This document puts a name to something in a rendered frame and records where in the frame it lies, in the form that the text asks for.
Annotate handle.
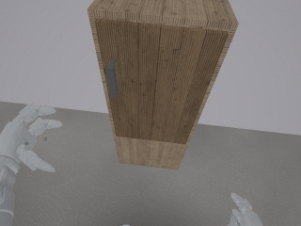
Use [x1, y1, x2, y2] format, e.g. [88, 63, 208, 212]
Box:
[105, 57, 119, 98]

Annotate left robot hand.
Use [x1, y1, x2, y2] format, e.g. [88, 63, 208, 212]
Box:
[0, 103, 63, 172]

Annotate robot left forearm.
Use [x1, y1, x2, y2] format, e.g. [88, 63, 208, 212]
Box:
[0, 154, 20, 226]

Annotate cupboard door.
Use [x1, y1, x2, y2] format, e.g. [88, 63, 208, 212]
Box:
[94, 18, 229, 144]

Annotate right robot hand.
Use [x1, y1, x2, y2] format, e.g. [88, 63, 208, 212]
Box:
[228, 192, 263, 226]

